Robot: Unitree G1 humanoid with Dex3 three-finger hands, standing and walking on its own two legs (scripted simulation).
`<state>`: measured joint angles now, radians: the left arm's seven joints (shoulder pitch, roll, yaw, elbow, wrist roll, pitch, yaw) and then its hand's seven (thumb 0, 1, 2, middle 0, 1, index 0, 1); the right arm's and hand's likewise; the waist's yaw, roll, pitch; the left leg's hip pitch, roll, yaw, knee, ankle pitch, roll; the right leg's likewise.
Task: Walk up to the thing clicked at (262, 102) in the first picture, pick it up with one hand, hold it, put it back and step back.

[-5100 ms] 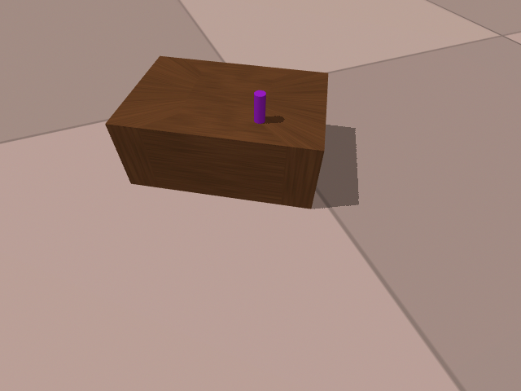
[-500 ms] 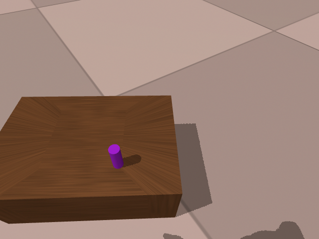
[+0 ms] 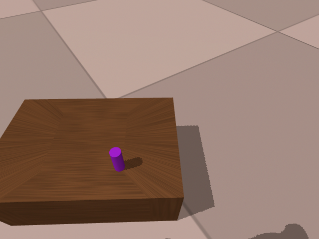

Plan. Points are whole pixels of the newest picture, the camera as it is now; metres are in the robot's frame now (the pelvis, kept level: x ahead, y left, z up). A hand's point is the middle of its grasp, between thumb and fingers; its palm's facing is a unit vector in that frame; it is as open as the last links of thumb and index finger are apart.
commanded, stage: stand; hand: left
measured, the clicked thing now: (117, 159) +0.50 +0.20 -0.32
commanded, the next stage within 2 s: go down in 1.66 s
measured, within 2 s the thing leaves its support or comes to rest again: neither
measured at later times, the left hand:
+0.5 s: hand out of the picture +0.08 +0.25 -0.15, palm faces -0.02 -0.94 -0.35, open 7.3 cm
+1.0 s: hand out of the picture +0.08 +0.25 -0.15, palm faces -0.02 -0.94 -0.35, open 7.3 cm
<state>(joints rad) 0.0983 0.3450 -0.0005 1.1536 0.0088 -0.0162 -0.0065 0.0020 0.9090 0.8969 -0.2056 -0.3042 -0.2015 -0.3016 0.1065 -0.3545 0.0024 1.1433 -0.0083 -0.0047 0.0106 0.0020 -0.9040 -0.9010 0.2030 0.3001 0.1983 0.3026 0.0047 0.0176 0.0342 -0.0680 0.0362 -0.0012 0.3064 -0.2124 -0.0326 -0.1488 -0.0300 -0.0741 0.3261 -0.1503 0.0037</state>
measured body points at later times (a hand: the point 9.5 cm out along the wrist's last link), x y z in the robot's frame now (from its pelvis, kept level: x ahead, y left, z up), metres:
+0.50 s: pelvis +0.00 +0.00 +0.00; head +0.01 -0.01 +0.45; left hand +0.09 +0.30 -0.13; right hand +0.07 -0.30 -0.14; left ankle -0.03 +0.14 -0.75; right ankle +0.02 -0.12 -0.75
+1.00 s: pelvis +0.00 +0.00 +0.00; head +0.01 -0.01 +0.45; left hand +0.08 +0.30 -0.13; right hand +0.07 -0.30 -0.14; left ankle -0.03 +0.14 -0.75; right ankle +0.02 -0.12 -0.75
